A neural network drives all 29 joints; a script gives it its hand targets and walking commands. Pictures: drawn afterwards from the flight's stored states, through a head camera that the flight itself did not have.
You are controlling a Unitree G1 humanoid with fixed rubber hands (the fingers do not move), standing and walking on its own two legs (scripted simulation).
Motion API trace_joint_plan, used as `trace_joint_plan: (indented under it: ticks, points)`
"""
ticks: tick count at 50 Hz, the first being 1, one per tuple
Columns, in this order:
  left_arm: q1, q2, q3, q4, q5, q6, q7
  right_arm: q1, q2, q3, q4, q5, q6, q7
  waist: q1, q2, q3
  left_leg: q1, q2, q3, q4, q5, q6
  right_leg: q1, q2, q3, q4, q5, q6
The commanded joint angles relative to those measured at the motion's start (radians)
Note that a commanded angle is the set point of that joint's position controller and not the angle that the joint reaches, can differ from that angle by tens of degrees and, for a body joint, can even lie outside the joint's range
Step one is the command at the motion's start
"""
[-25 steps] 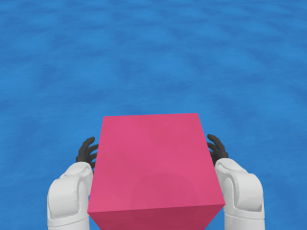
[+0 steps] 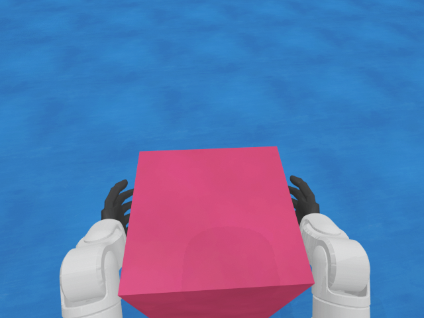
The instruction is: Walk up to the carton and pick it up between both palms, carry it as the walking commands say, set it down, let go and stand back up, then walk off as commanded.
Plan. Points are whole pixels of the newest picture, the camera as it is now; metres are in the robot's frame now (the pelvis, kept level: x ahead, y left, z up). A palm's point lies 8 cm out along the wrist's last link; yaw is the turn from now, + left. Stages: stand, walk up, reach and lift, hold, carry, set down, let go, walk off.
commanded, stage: carry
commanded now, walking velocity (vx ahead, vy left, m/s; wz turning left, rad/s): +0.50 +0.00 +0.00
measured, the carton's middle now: (212, 245) +0.25 +0.01 +0.02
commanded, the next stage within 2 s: none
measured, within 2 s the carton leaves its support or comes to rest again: neither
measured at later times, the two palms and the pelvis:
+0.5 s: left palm (154, 100) +0.60 +0.15 +0.09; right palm (277, 95) +0.62 -0.17 +0.08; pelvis +0.35 -0.03 +0.00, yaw +4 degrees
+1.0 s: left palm (162, 38) +0.95 +0.16 +0.09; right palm (255, 37) +0.94 -0.15 +0.09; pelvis +0.69 +0.00 +0.00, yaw +1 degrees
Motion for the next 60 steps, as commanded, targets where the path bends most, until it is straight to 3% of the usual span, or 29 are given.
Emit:
trace_joint_plan:
  ticks: [1, 2, 4, 6, 8, 13, 19, 21, 23, 24, 25, 26, 27, 28, 29, 31, 36, 43, 46, 47, 48, 49, 50, 51, 53, 54, 56, 58, 60]
  points:
    - [-0.471, -0.797, -0.757, -0.038, -0.35, 0.033, -0.276, -0.408, 0.809, 0.687, -0.024, 0.304, 0.015, 0.223, -0.023, 0.308, -0.373, 0.73, 0.435, -0.841, -0.315, -0.137, 0.222, -0.655, 0.133, 0.11, 0.735, 0.046, -0.014]
    - [-0.457, -0.809, -0.751, -0.024, -0.339, 0.03, -0.273, -0.387, 0.831, 0.683, -0.023, 0.308, 0.017, 0.226, -0.024, 0.203, -0.381, 0.694, 0.425, -0.724, -0.282, -0.074, 0.209, -0.668, 0.04, 0.198, 0.783, 0.035, -0.041]
    - [-0.474, -0.86, -0.753, -0.042, -0.333, 0.008, -0.267, -0.428, 0.885, 0.714, -0.038, 0.341, 0.0, 0.24, -0.018, 0.046, -0.333, 0.589, 0.372, -0.524, -0.268, 0.101, 0.136, -0.666, -0.019, 0.179, 0.667, 0.106, -0.045]
    - [-0.458, -0.871, -0.759, -0.052, -0.327, -0.017, -0.252, -0.46, 0.895, 0.729, -0.061, 0.375, -0.022, 0.254, -0.018, 0.084, -0.315, 0.511, 0.316, -0.382, -0.304, 0.117, 0.071, -0.599, -0.03, 0.141, 0.505, 0.192, -0.025]
    - [-0.408, -0.873, -0.773, -0.05, -0.312, -0.022, -0.234, -0.446, 0.869, 0.734, -0.083, 0.391, -0.023, 0.262, -0.017, 0.15, -0.299, 0.508, 0.286, -0.316, -0.326, 0.119, 0.06, -0.607, -0.011, 0.093, 0.403, 0.215, -0.008]
    - [-0.379, -0.85, -0.812, -0.076, -0.314, -0.015, -0.212, -0.381, 0.808, 0.712, -0.086, 0.38, -0.008, 0.27, -0.025, 0.167, -0.217, 0.588, 0.247, -0.194, -0.33, 0.279, 0.059, -0.7, 0.001, 0.012, 0.148, 0.331, 0.01]
    - [-0.443, -0.809, -0.816, -0.07, -0.341, 0.011, -0.223, -0.38, 0.75, 0.683, -0.056, 0.335, 0.015, 0.254, -0.04, 0.189, -0.127, 0.597, 0.237, -0.123, -0.292, 0.397, 0.037, -0.661, 0.026, -0.053, -0.013, 0.433, -0.019]
    - [-0.452, -0.803, -0.805, -0.059, -0.343, 0.017, -0.227, -0.397, 0.739, 0.684, -0.055, 0.331, 0.02, 0.252, -0.035, 0.204, -0.151, 0.577, 0.237, -0.096, -0.196, 0.568, 0.012, -0.543, 0.056, -0.083, -0.044, 0.411, -0.04]
    - [-0.437, -0.797, -0.79, -0.043, -0.346, 0.017, -0.23, -0.414, 0.725, 0.682, -0.068, 0.335, 0.021, 0.249, -0.003, 0.165, -0.262, 0.476, 0.186, -0.031, 0.099, 0.638, -0.041, -0.219, 0.129, -0.146, -0.129, 0.385, -0.049]
    - [-0.435, -0.8, -0.781, -0.06, -0.348, 0.015, -0.233, -0.43, 0.714, 0.675, -0.084, 0.337, 0.019, 0.247, 0.024, 0.091, -0.34, 0.289, 0.155, -0.04, 0.322, 0.44, -0.08, 0.015, 0.019, 0.015, -0.144, 0.303, -0.069]
    - [-0.435, -0.782, -0.768, -0.021, -0.329, 0.015, -0.233, -0.465, 0.726, 0.696, -0.098, 0.351, 0.025, 0.247, 0.019, -0.233, -0.41, -0.034, 0.006, -0.086, 0.666, 0.046, -0.12, 0.203, -0.252, 0.535, -0.276, 0.189, -0.226]
    - [-0.393, -0.816, -0.759, -0.048, -0.323, 0.016, -0.235, -0.41, 0.754, 0.696, -0.088, 0.349, 0.029, 0.246, 0.018, -0.238, -0.407, -0.175, -0.022, -0.217, 0.828, -0.338, -0.101, 0.251, -0.332, 0.653, -0.362, 0.381, -0.258]
    - [-0.396, -0.846, -0.762, -0.046, -0.336, 0.012, -0.237, -0.397, 0.784, 0.698, -0.055, 0.345, 0.023, 0.248, 0.015, -0.154, -0.406, -0.214, 0.05, -0.279, 0.865, -0.319, -0.076, 0.223, -0.308, 0.537, -0.325, 0.513, -0.244]
    - [-0.409, -0.88, -0.778, -0.052, -0.354, 0.004, -0.242, -0.417, 0.806, 0.695, -0.069, 0.344, 0.008, 0.249, 0.015, -0.061, -0.402, -0.203, 0.087, -0.286, 0.829, -0.264, -0.067, 0.17, -0.287, 0.436, -0.3, 0.635, -0.222]
    - [-0.43, -0.899, -0.795, -0.064, -0.368, -0.007, -0.251, -0.424, 0.832, 0.702, -0.076, 0.345, -0.008, 0.248, 0.009, -0.015, -0.383, -0.174, 0.122, -0.28, 0.734, -0.218, -0.067, 0.105, -0.266, 0.344, -0.306, 0.639, -0.178]
    - [-0.462, -0.903, -0.798, -0.091, -0.38, -0.025, -0.26, -0.446, 0.865, 0.716, -0.093, 0.345, -0.031, 0.237, 0.007, -0.065, -0.378, -0.096, 0.124, -0.248, 0.588, -0.181, -0.078, 0.022, -0.227, 0.241, -0.328, 0.596, -0.136]
    - [-0.384, -0.844, -0.788, -0.101, -0.372, -0.017, -0.267, -0.367, 0.844, 0.708, -0.075, 0.322, -0.034, 0.21, 0.003, -0.107, -0.286, -0.144, 0.09, -0.154, 0.338, -0.082, -0.097, 0.031, -0.175, 0.113, -0.374, 0.582, -0.141]
    - [-0.385, -0.8, -0.775, -0.046, -0.341, 0.011, -0.266, -0.418, 0.809, 0.724, -0.066, 0.34, 0.01, 0.225, 0.011, -0.122, -0.138, -0.111, 0.073, -0.059, 0.042, 0.028, -0.084, 0.04, -0.151, 0.023, -0.371, 0.683, -0.125]
    - [-0.419, -0.78, -0.773, -0.04, -0.342, 0.019, -0.261, -0.435, 0.798, 0.721, -0.051, 0.346, 0.027, 0.233, 0.002, -0.136, -0.153, 0.025, 0.041, -0.007, -0.018, 0.0, -0.058, 0.028, -0.143, -0.004, -0.25, 0.806, -0.1]
    - [-0.437, -0.775, -0.774, -0.041, -0.347, 0.021, -0.26, -0.421, 0.799, 0.717, -0.039, 0.347, 0.028, 0.234, -0.018, -0.121, -0.195, 0.163, 0.003, 0.036, -0.057, -0.015, -0.05, -0.014, -0.112, -0.044, -0.132, 0.85, -0.074]
    - [-0.441, -0.773, -0.776, -0.041, -0.349, 0.022, -0.259, -0.409, 0.796, 0.71, -0.03, 0.344, 0.027, 0.236, -0.034, -0.084, -0.268, 0.363, 0.006, 0.016, -0.044, -0.059, -0.038, -0.115, -0.078, -0.061, 0.027, 0.844, -0.048]
    - [-0.449, -0.776, -0.782, -0.066, -0.346, 0.023, -0.26, -0.403, 0.785, 0.702, -0.03, 0.333, 0.026, 0.237, -0.052, 0.075, -0.337, 0.538, 0.182, -0.278, -0.143, -0.166, 0.019, -0.314, -0.012, -0.065, 0.286, 0.65, -0.013]
    - [-0.482, -0.803, -0.788, -0.096, -0.356, 0.031, -0.258, -0.404, 0.805, 0.699, -0.009, 0.331, 0.02, 0.238, -0.035, 0.363, -0.38, 0.737, 0.406, -0.725, -0.279, -0.14, 0.168, -0.627, 0.127, -0.006, 0.553, 0.2, 0.017]
    - [-0.478, -0.808, -0.782, -0.064, -0.356, 0.03, -0.258, -0.392, 0.825, 0.687, -0.02, 0.33, 0.019, 0.237, -0.031, 0.299, -0.403, 0.763, 0.448, -0.732, -0.269, 0.044, 0.202, -0.722, 0.087, 0.126, 0.719, 0.014, -0.013]
    - [-0.473, -0.859, -0.775, -0.062, -0.345, 0.012, -0.258, -0.405, 0.872, 0.696, -0.038, 0.34, 0.003, 0.237, -0.031, 0.118, -0.408, 0.708, 0.402, -0.512, -0.214, 0.285, 0.145, -0.743, 0.004, 0.165, 0.724, 0.067, -0.03]
    - [-0.47, -0.875, -0.778, -0.07, -0.348, 0.0, -0.256, -0.421, 0.888, 0.708, -0.057, 0.353, -0.012, 0.24, -0.026, 0.077, -0.383, 0.656, 0.376, -0.425, -0.23, 0.287, 0.102, -0.718, -0.025, 0.162, 0.628, 0.125, -0.027]
    - [-0.457, -0.878, -0.791, -0.088, -0.351, -0.017, -0.248, -0.437, 0.888, 0.721, -0.087, 0.371, -0.032, 0.244, -0.023, 0.134, -0.353, 0.577, 0.319, -0.316, -0.28, 0.205, 0.051, -0.642, -0.017, 0.118, 0.458, 0.199, -0.01]
    - [-0.405, -0.869, -0.801, -0.081, -0.335, -0.02, -0.235, -0.408, 0.86, 0.722, -0.102, 0.374, -0.03, 0.248, -0.022, 0.185, -0.321, 0.562, 0.294, -0.254, -0.3, 0.192, 0.052, -0.639, 0.0, 0.07, 0.348, 0.207, 0.002]
    - [-0.379, -0.857, -0.81, -0.086, -0.324, -0.018, -0.225, -0.378, 0.835, 0.719, -0.104, 0.373, -0.024, 0.252, -0.024, 0.192, -0.282, 0.572, 0.273, -0.196, -0.304, 0.213, 0.051, -0.649, 0.01, 0.033, 0.21, 0.239, 0.006]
